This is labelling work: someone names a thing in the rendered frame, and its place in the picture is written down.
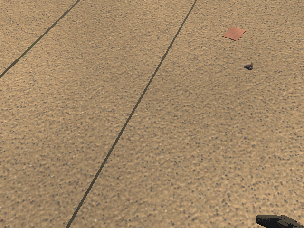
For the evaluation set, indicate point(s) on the robot right hand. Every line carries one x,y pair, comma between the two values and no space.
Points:
274,221

